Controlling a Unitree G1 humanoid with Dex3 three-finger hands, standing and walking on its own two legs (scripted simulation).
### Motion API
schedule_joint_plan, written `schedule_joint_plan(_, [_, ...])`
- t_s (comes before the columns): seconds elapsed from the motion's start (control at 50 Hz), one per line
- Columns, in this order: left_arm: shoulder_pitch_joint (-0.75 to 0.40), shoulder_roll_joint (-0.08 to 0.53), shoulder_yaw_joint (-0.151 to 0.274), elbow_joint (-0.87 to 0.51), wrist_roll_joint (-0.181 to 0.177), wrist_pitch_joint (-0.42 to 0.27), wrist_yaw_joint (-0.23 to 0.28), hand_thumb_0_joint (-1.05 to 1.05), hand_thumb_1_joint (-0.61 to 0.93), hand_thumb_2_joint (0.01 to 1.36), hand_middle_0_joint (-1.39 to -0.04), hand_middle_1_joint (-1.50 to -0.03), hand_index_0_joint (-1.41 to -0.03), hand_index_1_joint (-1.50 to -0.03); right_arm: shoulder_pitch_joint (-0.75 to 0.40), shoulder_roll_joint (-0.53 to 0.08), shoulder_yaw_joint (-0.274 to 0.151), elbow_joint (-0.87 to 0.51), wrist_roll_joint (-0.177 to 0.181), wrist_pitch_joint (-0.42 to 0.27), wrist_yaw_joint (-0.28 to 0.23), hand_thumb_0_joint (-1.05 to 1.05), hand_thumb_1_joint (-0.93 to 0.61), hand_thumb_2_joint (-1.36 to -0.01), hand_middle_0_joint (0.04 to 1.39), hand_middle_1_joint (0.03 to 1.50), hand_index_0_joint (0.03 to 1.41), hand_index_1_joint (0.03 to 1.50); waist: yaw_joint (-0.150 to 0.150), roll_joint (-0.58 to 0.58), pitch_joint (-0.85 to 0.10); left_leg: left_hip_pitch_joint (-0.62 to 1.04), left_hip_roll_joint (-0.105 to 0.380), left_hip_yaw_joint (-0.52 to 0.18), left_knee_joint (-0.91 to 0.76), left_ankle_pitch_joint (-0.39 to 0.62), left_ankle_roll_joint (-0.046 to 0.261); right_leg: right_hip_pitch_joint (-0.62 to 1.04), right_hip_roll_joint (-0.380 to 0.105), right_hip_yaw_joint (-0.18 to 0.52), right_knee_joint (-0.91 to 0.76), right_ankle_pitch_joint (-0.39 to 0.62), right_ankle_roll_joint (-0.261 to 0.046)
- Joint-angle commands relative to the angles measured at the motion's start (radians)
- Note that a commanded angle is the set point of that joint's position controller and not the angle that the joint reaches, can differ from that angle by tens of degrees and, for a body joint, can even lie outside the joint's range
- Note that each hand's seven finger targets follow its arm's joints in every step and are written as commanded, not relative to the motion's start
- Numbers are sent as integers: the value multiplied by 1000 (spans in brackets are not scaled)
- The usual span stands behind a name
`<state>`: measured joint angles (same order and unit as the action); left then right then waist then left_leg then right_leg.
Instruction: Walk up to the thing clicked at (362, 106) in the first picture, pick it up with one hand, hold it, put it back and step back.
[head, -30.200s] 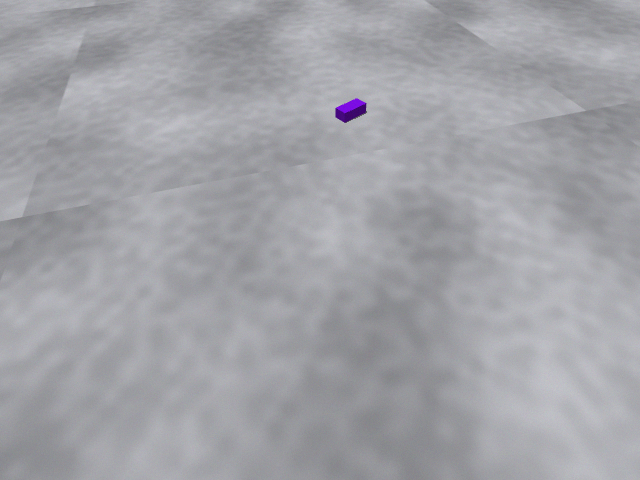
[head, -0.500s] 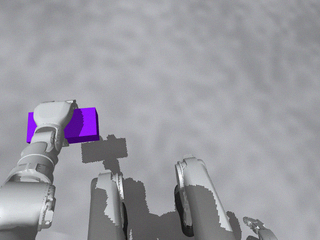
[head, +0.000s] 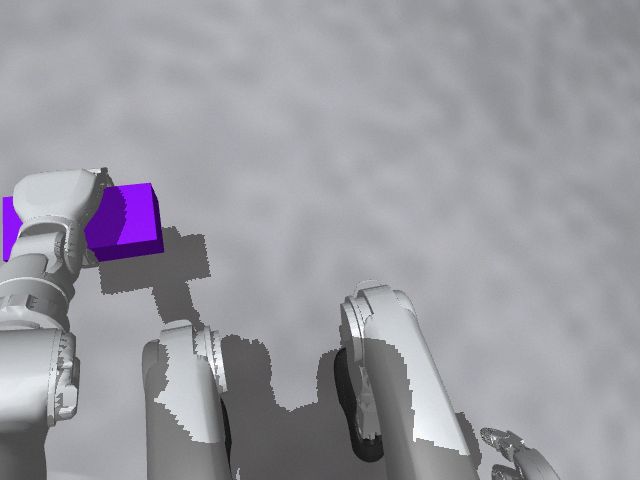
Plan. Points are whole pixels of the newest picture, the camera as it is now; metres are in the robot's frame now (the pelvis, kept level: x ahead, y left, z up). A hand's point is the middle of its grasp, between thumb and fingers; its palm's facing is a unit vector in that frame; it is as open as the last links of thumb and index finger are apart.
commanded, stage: crouch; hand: left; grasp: from above
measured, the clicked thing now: (89, 227) +0.47 +0.25 -0.19
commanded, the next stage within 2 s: lower in 0.40 s
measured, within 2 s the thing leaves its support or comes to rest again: rests again in 1.70 s
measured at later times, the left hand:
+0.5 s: hand (90, 229) +0.48 +0.25 -0.22, palm faces -0.46 -0.02 -0.89, open 11.1 cm
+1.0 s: hand (103, 233) +0.49 +0.25 -0.27, palm faces -0.45 -0.04 -0.89, open 11.1 cm
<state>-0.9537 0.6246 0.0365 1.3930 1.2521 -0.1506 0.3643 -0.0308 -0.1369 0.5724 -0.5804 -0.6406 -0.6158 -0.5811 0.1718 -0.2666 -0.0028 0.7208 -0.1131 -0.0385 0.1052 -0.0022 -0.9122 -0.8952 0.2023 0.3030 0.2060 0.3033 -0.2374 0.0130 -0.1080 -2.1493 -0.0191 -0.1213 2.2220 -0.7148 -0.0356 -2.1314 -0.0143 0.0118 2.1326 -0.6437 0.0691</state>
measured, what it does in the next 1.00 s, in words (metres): lowers itself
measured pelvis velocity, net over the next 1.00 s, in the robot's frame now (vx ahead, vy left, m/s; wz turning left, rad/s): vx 0.00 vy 0.01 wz -0.07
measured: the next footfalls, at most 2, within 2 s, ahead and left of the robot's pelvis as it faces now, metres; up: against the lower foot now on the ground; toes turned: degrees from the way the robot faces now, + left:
none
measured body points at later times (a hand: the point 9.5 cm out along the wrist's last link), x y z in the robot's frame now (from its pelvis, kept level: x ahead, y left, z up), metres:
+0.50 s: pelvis +0.00 +0.01 -0.04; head +0.24 +0.06 +0.33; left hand +0.50 +0.25 -0.17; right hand +0.01 -0.27 -0.14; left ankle +0.07 +0.13 -0.36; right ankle +0.10 -0.15 -0.36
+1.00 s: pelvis +0.00 +0.01 -0.07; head +0.26 +0.07 +0.29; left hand +0.51 +0.25 -0.22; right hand +0.01 -0.27 -0.16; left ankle +0.07 +0.13 -0.36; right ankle +0.10 -0.15 -0.36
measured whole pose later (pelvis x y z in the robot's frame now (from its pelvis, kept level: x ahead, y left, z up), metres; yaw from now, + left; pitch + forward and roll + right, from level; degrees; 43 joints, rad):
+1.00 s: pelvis +0.00 +0.01 -0.07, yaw -4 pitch +34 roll -10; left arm -1.06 0.80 0.11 1.61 1.35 -0.21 0.50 -0.03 -0.15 0.58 -0.60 -0.63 -0.63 -0.57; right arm 0.17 -0.30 0.10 0.72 -0.19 -0.10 0.18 0.00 -0.91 -0.89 0.20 0.30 0.21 0.30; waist -0.33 -0.02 0.02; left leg -2.35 -0.04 -0.18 2.47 -0.72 -0.03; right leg -2.30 0.01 -0.01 2.33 -0.64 0.08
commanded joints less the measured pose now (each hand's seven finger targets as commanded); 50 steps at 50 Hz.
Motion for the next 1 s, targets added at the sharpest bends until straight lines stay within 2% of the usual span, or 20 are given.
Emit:
schedule_joint_plan(0.0, [-342, 226, 28, -98, 6, -11, 48, 0, 643, 925, -978, -822, -994, -806, 209, -223, -74, -10, -8, -9, -1, 0, -907, -902, 200, 300, 200, 300, -24, 247, -665, 473, -9, 107, -243, 208, 49, 336, 18, -122, -186, 181, -101])
schedule_joint_plan(0.02, [-406, 263, 42, -139, 6, -16, 53, 0, 647, 927, -975, -823, -991, -807, 209, -230, -73, -9, -8, -9, 0, 0, -905, -902, 200, 300, 200, 300, -25, 251, -694, 461, -10, 110, -231, 202, 53, 338, 17, -121, -181, 180, -100])
schedule_joint_plan(0.08, [-403, 251, 35, -80, 9, -19, 58, 0, 657, 904, -983, -808, -1000, -790, 213, -234, -65, -3, -15, -14, 5, 0, -906, -901, 200, 300, 200, 300, -43, 280, -663, 452, -11, 102, -218, 181, 49, 288, 14, -125, -155, 164, -102])
schedule_joint_plan(0.1, [-425, 265, 37, -94, 9, -22, 62, 0, 643, 888, -980, -791, -995, -776, 204, -233, -62, 2, -14, -12, 3, 0, -906, -902, 200, 300, 200, 300, -31, 278, -669, 447, -12, 100, -220, 173, 49, 277, 18, -128, -149, 155, -104])
schedule_joint_plan(0.16, [-397, 265, 35, -39, 21, -26, 66, 0, 631, 883, -964, -799, -981, -781, 216, -233, -52, 4, -23, -16, 6, 0, -907, -901, 200, 300, 200, 300, -49, 242, -652, 402, -16, 112, -184, 164, 57, 298, 19, -129, -148, 152, -98])
schedule_joint_plan(0.28, [-462, 315, 54, -57, 34, -37, 83, 0, 634, 881, -978, -768, -988, -758, 219, -250, -40, 10, -25, -21, 11, 0, -905, -901, 200, 300, 200, 300, -49, 293, -663, 391, -15, 101, -165, 169, 54, 246, 18, -137, -104, 161, -103])
schedule_joint_plan(0.32, [-417, 293, 47, -10, 44, -33, 81, 0, 632, 893, -980, -778, -989, -769, 233, -252, -33, 11, -30, -23, 15, 0, -908, -902, 200, 300, 200, 300, -62, 272, -635, 394, -15, 96, -158, 172, 52, 233, 17, -143, -105, 161, -99])
schedule_joint_plan(0.38, [-429, 313, 55, -25, 44, -33, 89, 0, 655, 892, -1001, -763, -1006, -757, 236, -258, -29, 9, -32, -24, 19, 0, -908, -902, 200, 300, 200, 300, -53, 302, -659, 404, -15, 95, -151, 188, 49, 236, 16, -145, -87, 179, -100])
schedule_joint_plan(0.44, [-448, 305, 50, -27, 40, -32, 85, 0, 657, 902, -1001, -773, -1005, -768, 241, -265, -27, 10, -35, -28, 24, 0, -909, -903, 200, 300, 200, 300, -73, 302, -634, 402, -12, 89, -131, 197, 50, 212, 14, -147, -80, 192, -99])
schedule_joint_plan(0.48, [-455, 336, 61, -40, 38, -34, 89, 0, 655, 913, -1015, -751, -1012, -755, 237, -267, -24, 10, -34, -28, 24, 0, -909, -903, 200, 300, 200, 300, -60, 294, -648, 377, -15, 96, -120, 196, 55, 233, 18, -145, -78, 194, -98])
schedule_joint_plan(0.52, [-428, 315, 50, -12, 40, -32, 90, 0, 614, 898, -1008, -724, -1001, -732, 236, -261, -18, 9, -35, -28, 27, 0, -908, -901, 200, 300, 200, 300, -60, 308, -628, 366, -16, 96, -128, 185, 52, 223, 21, -150, -70, 183, -100])
schedule_joint_plan(0.58, [-411, 290, 31, 48, 45, -35, 94, 0, 602, 893, -999, -719, -992, -728, 239, -260, -4, 11, -40, -30, 30, 0, -908, -900, 200, 300, 200, 300, -90, 253, -583, 326, -17, 95, -98, 186, 58, 226, 25, -155, -69, 188, -95])
schedule_joint_plan(0.66, [-451, 345, 55, 20, 54, -51, 112, 0, 620, 884, -1006, -727, -1001, -732, 228, -274, -1, 10, -44, -32, 31, 0, -907, -900, 200, 300, 200, 300, -76, 323, -610, 356, -16, 90, -87, 216, 52, 210, 25, -160, -42, 212, -98])
schedule_joint_plan(0.7, [-442, 327, 49, 48, 62, -54, 118, 0, 646, 888, -1010, -748, -1011, -747, 236, -276, 3, 9, -52, -36, 39, 0, -905, -899, 200, 300, 200, 300, -105, 303, -586, 342, -14, 84, -74, 215, 52, 205, 27, -168, -32, 213, -94])
schedule_joint_plan(0.74, [-454, 357, 66, 41, 67, -58, 132, 0, 632, 923, -1018, -747, -1009, -756, 234, -283, 4, 14, -54, -38, 39, 0, -907, -900, 200, 300, 200, 300, -89, 335, -617, 370, -16, 82, -70, 235, 49, 198, 27, -169, -20, 229, -96])
schedule_joint_plan(0.78, [-452, 338, 54, 88, 73, -60, 142, 0, 646, 889, -1006, -764, -1009, -761, 227, -284, 9, 8, -64, -47, 47, 0, -908, -900, 200, 300, 200, 300, -117, 335, -564, 355, -12, 77, -57, 207, 48, 165, 31, -179, -8, 208, -96])
schedule_joint_plan(0.82, [-474, 395, 79, 66, 87, -68, 157, 0, 620, 897, -993, -765, -992, -766, 230, -293, 12, 13, -70, -50, 49, 0, -907, -900, 200, 300, 200, 300, -112, 335, -555, 321, -16, 85, -43, 178, 54, 175, 34, -178, -13, 187, -96])
schedule_joint_plan(0.86, [-438, 392, 85, 70, 85, -65, 168, 0, 625, 879, -995, -759, -996, -757, 225, -293, 16, 4, -73, -55, 54, 0, -909, -901, 200, 300, 200, 300, -102, 360, -575, 336, -14, 82, -49, 197, 51, 187, 34, -183, -4, 199, -93])
schedule_joint_plan(0.88, [-467, 404, 99, 47, 91, -67, 173, 0, 644, 884, -997, -777, -1002, -772, 237, -298, 15, 7, -82, -58, 58, 0, -907, -900, 200, 300, 200, 300, -120, 347, -586, 353, -12, 78, -34, 219, 51, 188, 33, -189, 3, 223, -90])
schedule_joint_plan(0.98, [-436, 410, 100, 80, 87, -57, 184, 0, 612, 890, -971, -742, -973, -739, 224, -311, 19, 5, -82, -66, 72, 0, -897, -895, 201, 300, 201, 300, -122, 354, -582, 336, -10, 70, -18, 242, 50, 185, 38, -197, 22, 243, -90])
